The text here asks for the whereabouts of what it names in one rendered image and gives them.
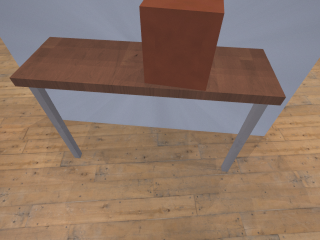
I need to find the carton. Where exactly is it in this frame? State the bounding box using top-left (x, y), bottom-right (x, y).
top-left (139, 0), bottom-right (225, 91)

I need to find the table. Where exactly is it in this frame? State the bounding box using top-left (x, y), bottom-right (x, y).
top-left (10, 37), bottom-right (286, 172)

